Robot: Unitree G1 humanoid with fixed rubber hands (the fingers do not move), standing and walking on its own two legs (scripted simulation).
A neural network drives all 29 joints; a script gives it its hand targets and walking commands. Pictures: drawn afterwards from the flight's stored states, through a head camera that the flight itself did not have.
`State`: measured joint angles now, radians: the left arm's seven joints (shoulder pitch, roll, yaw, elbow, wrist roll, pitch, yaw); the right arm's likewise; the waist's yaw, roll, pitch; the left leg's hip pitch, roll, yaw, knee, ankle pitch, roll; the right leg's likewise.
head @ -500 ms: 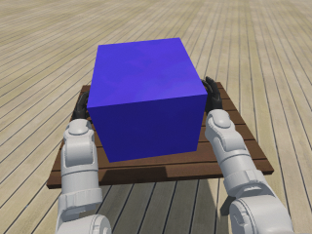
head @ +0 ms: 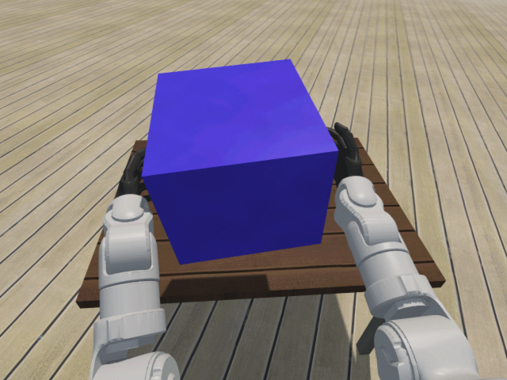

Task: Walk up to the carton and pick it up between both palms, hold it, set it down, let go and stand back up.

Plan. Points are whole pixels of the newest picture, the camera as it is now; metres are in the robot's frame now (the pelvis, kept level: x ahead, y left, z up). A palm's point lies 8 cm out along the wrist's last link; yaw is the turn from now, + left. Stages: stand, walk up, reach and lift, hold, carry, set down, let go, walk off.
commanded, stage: hold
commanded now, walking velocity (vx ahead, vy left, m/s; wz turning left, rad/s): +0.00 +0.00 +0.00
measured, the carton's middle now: (237, 156) +0.45 +0.01 +0.15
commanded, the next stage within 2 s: none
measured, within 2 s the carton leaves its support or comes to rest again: neither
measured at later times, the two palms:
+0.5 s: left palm (142, 200) +0.35 +0.16 +0.15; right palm (352, 183) +0.36 -0.16 +0.16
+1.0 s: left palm (139, 199) +0.35 +0.17 +0.15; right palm (349, 178) +0.36 -0.16 +0.16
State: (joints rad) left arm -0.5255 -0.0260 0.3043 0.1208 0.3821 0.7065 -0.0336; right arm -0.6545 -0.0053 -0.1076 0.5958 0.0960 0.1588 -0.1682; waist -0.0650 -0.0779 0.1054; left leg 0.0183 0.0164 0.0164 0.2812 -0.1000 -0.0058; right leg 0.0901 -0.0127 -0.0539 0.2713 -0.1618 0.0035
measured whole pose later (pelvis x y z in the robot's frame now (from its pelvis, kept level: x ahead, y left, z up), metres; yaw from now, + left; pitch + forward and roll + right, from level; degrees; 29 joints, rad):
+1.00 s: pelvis +0.01 -0.01 +0.00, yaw +1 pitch -11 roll +0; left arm -0.50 -0.02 0.30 0.08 0.38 0.71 -0.04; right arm -0.61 0.00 -0.07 0.53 0.12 0.18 -0.20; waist -0.08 -0.07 0.11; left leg 0.00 0.03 0.00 0.29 -0.11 -0.02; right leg 0.09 0.00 -0.07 0.27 -0.17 -0.01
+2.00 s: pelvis +0.00 +0.00 +0.00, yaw -1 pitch -11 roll +0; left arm -0.52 -0.03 0.27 0.12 0.35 0.71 0.01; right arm -0.65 -0.03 -0.11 0.61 0.12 0.15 -0.16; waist -0.06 -0.08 0.10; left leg -0.01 0.02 0.03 0.29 -0.10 0.00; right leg 0.06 -0.01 -0.05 0.28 -0.16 0.01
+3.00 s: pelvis +0.03 -0.01 +0.00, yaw +0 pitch -7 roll +0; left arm -0.46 -0.06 0.35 0.46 0.37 0.32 0.00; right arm -0.60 0.06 -0.23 0.74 -0.07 -0.17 -0.13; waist -0.02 -0.05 0.07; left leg 0.00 0.02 0.02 0.25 -0.12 -0.02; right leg 0.07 -0.01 -0.05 0.24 -0.18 0.00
